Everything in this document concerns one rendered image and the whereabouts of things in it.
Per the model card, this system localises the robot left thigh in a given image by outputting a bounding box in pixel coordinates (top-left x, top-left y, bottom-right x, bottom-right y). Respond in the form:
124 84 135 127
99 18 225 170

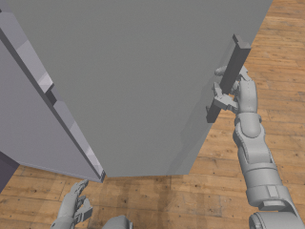
102 216 133 229

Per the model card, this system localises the right robot forearm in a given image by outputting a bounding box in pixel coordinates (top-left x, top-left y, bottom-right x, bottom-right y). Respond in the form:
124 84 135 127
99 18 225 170
233 112 305 229

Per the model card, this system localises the robot right hand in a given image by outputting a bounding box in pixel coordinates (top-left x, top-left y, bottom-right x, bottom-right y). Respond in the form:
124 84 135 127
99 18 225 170
212 65 258 116

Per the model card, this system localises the fridge door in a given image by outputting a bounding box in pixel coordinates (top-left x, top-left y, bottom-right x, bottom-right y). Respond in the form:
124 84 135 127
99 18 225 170
6 0 274 177

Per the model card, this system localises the handle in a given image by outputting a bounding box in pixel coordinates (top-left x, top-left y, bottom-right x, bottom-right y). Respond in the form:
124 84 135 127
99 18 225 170
206 33 252 123

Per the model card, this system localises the robot left hand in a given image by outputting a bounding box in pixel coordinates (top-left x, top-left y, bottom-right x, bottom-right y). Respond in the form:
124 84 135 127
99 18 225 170
57 179 93 225

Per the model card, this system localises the left robot forearm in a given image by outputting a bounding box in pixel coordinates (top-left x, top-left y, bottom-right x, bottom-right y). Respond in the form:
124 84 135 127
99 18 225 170
50 216 75 229

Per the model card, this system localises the robot right upper arm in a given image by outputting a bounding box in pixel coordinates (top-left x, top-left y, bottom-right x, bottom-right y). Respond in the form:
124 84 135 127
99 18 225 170
249 212 304 229

